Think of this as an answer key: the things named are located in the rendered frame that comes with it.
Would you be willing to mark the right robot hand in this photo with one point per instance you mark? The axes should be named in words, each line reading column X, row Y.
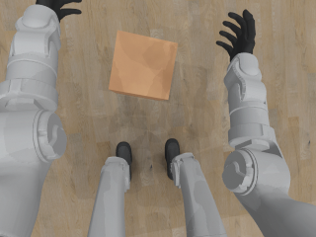
column 245, row 41

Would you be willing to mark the left robot hand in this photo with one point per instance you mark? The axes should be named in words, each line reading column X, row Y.
column 55, row 5

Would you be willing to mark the left robot upper arm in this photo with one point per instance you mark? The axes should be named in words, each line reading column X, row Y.
column 29, row 141

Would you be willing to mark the carton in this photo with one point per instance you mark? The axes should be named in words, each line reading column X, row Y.
column 143, row 66

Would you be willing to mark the right robot upper arm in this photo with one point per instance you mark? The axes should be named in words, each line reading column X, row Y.
column 261, row 181

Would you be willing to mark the robot right shin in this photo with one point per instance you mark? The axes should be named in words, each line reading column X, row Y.
column 184, row 155

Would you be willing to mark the robot right forearm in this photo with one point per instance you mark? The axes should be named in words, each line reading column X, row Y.
column 248, row 107

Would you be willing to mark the left robot thigh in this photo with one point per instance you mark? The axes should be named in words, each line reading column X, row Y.
column 107, row 219

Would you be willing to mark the robot left forearm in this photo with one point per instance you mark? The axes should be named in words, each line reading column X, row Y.
column 32, row 65

